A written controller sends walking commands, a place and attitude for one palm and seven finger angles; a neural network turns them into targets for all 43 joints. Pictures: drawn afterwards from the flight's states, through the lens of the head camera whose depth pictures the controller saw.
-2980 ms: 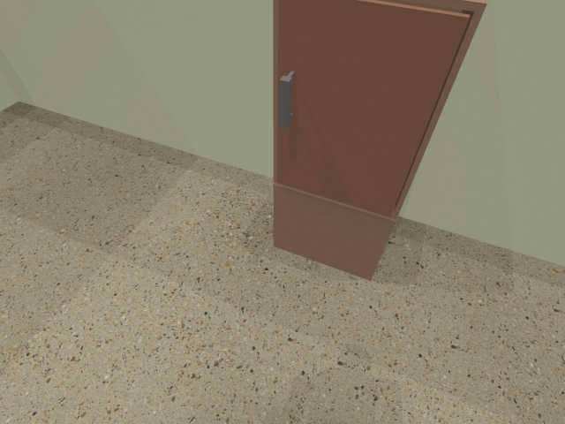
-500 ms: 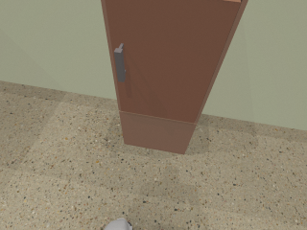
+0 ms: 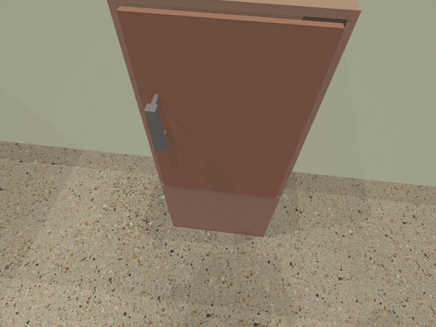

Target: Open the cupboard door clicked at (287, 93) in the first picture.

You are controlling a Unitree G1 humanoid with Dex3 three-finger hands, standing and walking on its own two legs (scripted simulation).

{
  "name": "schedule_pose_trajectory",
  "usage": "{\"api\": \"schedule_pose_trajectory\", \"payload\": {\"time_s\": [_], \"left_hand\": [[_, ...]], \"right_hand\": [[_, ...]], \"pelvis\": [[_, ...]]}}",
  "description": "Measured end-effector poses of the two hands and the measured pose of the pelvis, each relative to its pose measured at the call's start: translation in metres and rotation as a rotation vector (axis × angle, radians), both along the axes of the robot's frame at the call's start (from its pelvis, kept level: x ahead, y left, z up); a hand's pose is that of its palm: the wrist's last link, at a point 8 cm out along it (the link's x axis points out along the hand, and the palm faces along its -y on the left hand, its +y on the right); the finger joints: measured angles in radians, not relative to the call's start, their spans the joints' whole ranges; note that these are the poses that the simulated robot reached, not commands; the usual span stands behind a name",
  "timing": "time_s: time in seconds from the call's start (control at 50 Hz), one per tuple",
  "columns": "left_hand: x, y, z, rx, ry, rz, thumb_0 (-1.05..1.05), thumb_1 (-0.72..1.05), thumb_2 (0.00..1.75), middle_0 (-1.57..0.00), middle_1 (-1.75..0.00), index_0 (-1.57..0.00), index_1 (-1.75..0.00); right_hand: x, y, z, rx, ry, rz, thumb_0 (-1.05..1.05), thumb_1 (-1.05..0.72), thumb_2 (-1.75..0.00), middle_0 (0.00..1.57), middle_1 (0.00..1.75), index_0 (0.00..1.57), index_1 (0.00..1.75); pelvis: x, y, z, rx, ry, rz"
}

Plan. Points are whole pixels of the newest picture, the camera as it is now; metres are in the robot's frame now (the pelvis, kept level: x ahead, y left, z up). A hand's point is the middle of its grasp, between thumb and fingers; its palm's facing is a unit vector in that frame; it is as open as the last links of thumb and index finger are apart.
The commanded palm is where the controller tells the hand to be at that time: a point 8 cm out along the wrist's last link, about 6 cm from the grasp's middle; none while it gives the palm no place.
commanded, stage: come to a stop and stand still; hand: left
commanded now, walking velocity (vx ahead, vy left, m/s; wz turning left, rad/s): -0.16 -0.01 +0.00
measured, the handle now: (158, 123) +0.55 +0.17 +0.00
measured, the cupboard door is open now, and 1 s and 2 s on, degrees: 0 0 0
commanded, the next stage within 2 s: look again from close up in 0.80 s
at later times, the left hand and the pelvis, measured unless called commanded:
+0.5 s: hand out of the picture +0.02 +0.18 -0.17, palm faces -0.02 -0.97 -0.23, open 7.4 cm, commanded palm none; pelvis -0.03 -0.01 +0.00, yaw -1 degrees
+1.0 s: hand out of the picture -0.05 +0.13 -0.17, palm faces +0.00 -0.99 -0.15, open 7.4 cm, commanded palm none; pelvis -0.03 -0.02 +0.00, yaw -1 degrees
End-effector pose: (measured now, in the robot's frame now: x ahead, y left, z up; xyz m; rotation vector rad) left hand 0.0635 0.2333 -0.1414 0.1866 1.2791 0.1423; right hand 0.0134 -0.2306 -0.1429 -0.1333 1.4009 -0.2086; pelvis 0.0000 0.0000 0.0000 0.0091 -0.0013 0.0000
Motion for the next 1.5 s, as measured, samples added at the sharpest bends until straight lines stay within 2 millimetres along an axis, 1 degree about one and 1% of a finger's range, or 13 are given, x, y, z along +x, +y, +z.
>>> {"api": "schedule_pose_trajectory", "payload": {"time_s": [0.12, 0.22, 0.3, 0.38, 0.46, 0.58, 0.76, 0.92, 1.02, 1.12, 1.22, 1.36, 1.5], "left_hand": [[0.008, 0.017, -0.012, -0.019, -0.001, 0.005, 0.01, 0.91, 0.90, -0.20, -0.30, -0.20, -0.30], [0.005, 0.027, -0.004, -0.011, 0.005, 0.002, 0.01, 0.91, 0.90, -0.20, -0.30, -0.20, -0.30], [-0.003, 0.027, 0.002, -0.007, -0.001, -0.003, 0.01, 0.91, 0.90, -0.19, -0.30, -0.20, -0.30], [-0.016, 0.017, 0.007, 0.002, 0.001, -0.010, 0.01, 0.91, 0.90, -0.19, -0.30, -0.20, -0.30], [-0.037, 0.001, 0.003, 0.022, 0.011, -0.013, 0.01, 0.91, 0.90, -0.19, -0.30, -0.20, -0.30], [-0.073, -0.028, 0.003, -0.014, 0.093, -0.008, 0.01, 0.91, 0.90, -0.19, -0.30, -0.20, -0.30], [-0.105, -0.051, 0.000, -0.065, 0.156, 0.040, 0.01, 0.92, 0.90, -0.20, -0.30, -0.20, -0.30], [-0.114, -0.061, -0.002, -0.082, 0.181, 0.051, 0.01, 0.91, 0.90, -0.20, -0.30, -0.20, -0.30], [-0.111, -0.051, -0.006, -0.066, 0.128, 0.030, 0.01, 0.91, 0.90, -0.20, -0.30, -0.20, -0.30], [-0.105, -0.028, -0.010, -0.050, 0.065, 0.030, 0.01, 0.91, 0.90, -0.20, -0.30, -0.20, -0.30], [-0.102, -0.004, -0.009, -0.031, 0.012, 0.025, 0.01, 0.91, 0.90, -0.20, -0.30, -0.20, -0.30], [-0.114, 0.019, -0.004, -0.003, 0.000, 0.023, 0.01, 0.91, 0.90, -0.19, -0.30, -0.20, -0.30], [-0.140, 0.025, -0.002, 0.007, 0.051, 0.032, 0.01, 0.91, 0.90, -0.19, -0.30, -0.20, -0.30]], "right_hand": [[0.000, 0.005, 0.005, -0.057, -0.004, 0.007, 0.00, -0.92, -0.90, 0.20, 0.30, 0.20, 0.29], [-0.006, 0.014, 0.015, -0.067, -0.025, 0.027, 0.00, -0.91, -0.90, 0.20, 0.30, 0.20, 0.29], [-0.014, 0.015, 0.017, -0.050, -0.033, 0.028, 0.00, -0.91, -0.90, 0.21, 0.30, 0.20, 0.30], [-0.024, 0.007, 0.011, -0.022, -0.036, 0.019, 0.00, -0.91, -0.90, 0.21, 0.30, 0.20, 0.30], [-0.034, -0.009, -0.003, 0.009, -0.035, -0.006, 0.00, -0.91, -0.90, 0.21, 0.30, 0.20, 0.30], [-0.047, -0.021, -0.002, 0.020, -0.021, -0.013, 0.00, -0.91, -0.90, 0.20, 0.30, 0.20, 0.29], [-0.069, -0.020, 0.004, 0.026, 0.053, -0.003, 0.00, -0.91, -0.90, 0.20, 0.30, 0.20, 0.29], [-0.074, -0.011, 0.005, 0.038, 0.076, -0.005, 0.00, -0.91, -0.90, 0.20, 0.30, 0.20, 0.29], [-0.054, -0.005, 0.001, 0.024, -0.030, 0.004, 0.01, -0.92, -0.90, 0.20, 0.30, 0.20, 0.29], [-0.039, -0.002, 0.002, -0.007, -0.116, 0.027, 0.01, -0.93, -0.90, 0.20, 0.30, 0.20, 0.29], [-0.030, 0.005, 0.007, -0.016, -0.176, 0.056, 0.01, -0.93, -0.90, 0.20, 0.30, 0.20, 0.29], [-0.035, 0.011, 0.013, -0.015, -0.194, 0.080, 0.01, -0.92, -0.90, 0.20, 0.30, 0.20, 0.30], [-0.048, 0.006, 0.013, -0.020, -0.158, 0.085, 0.01, -0.91, -0.90, 0.21, 0.30, 0.20, 0.30]], "pelvis": [[-0.003, 0.018, -0.005, -0.020, -0.012, -0.011], [-0.011, 0.021, 0.003, -0.032, -0.005, -0.017], [-0.020, 0.016, 0.007, -0.037, 0.001, -0.019], [-0.027, 0.006, 0.007, -0.034, 0.001, -0.019], [-0.033, -0.010, -0.002, -0.003, -0.004, -0.021], [-0.034, -0.021, 0.003, -0.009, -0.022, -0.016], [-0.032, -0.030, 0.007, -0.012, -0.032, -0.010], [-0.029, -0.030, 0.007, -0.018, -0.023, -0.009], [-0.033, -0.018, 0.001, -0.024, -0.023, -0.009], [-0.040, -0.006, -0.003, -0.019, -0.047, -0.009], [-0.051, 0.004, -0.004, -0.020, -0.051, -0.003], [-0.063, 0.012, -0.002, -0.019, -0.038, 0.002], [-0.069, 0.013, 0.000, -0.018, -0.031, 0.004]]}}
